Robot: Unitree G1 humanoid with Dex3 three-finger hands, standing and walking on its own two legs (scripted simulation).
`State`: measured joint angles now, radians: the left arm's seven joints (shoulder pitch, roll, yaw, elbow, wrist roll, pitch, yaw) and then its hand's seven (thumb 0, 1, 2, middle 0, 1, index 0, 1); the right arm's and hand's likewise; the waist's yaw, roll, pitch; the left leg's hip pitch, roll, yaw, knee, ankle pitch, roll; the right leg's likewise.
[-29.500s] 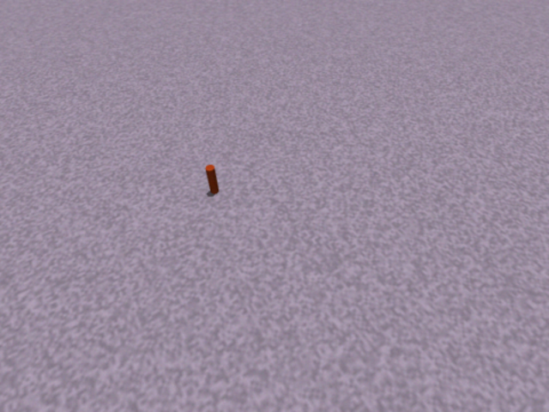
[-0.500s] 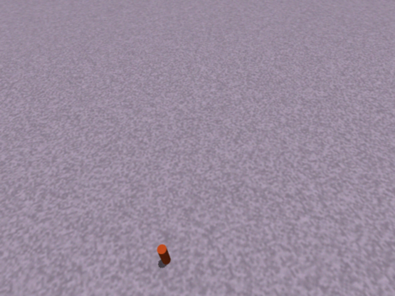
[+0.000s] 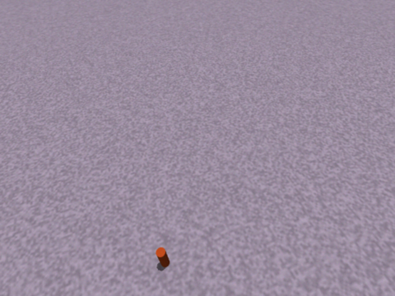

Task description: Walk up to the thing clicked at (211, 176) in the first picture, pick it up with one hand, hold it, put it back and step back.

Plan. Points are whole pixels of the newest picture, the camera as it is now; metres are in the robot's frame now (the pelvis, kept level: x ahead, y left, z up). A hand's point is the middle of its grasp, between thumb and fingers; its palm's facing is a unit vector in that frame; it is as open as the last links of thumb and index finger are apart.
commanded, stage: stand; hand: left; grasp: from the side
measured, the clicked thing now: (163, 257) +0.40 +0.20 -0.70
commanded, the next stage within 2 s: step back in 0.40 s
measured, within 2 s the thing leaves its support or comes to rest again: neither
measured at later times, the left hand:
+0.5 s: hand out of the picture +0.07 +0.26 -0.16, palm faces +0.02 -0.93 -0.36, open 7.4 cm
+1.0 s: hand out of the picture +0.04 +0.32 -0.18, palm faces -0.08 -0.93 -0.36, open 7.4 cm
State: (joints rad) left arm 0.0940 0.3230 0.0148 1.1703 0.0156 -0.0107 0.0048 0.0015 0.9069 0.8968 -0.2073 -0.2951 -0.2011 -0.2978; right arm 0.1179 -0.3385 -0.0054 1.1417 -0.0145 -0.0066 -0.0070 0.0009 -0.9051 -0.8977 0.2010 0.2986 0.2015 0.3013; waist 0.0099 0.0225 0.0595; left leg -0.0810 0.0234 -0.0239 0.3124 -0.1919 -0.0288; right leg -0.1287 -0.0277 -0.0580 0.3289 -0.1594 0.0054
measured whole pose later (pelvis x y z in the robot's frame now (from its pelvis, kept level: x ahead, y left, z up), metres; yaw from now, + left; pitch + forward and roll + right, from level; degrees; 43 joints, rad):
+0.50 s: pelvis -0.01 +0.00 -0.01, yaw +0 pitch -1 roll +0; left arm 0.08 0.33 0.05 1.09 0.00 0.00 0.00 0.00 0.91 0.90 -0.21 -0.30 -0.20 -0.30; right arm 0.09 -0.37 -0.02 1.09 0.00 0.02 0.01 0.00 -0.90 -0.90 0.20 0.30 0.20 0.30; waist 0.00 0.03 0.11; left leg -0.19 0.03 -0.03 0.47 -0.24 -0.01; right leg -0.20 -0.02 -0.06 0.41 -0.18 0.00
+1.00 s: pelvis -0.09 +0.07 -0.02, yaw -2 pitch -1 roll -1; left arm 0.10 0.38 0.07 0.88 0.01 0.06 0.02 0.00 0.91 0.90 -0.21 -0.29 -0.20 -0.30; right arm 0.14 -0.34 -0.05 0.87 -0.02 0.02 -0.02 0.00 -0.90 -0.90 0.20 0.30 0.20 0.30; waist -0.02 -0.02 0.21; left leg -0.30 -0.02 0.04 0.61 -0.30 0.07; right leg -0.38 0.08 0.11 0.98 -0.49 0.01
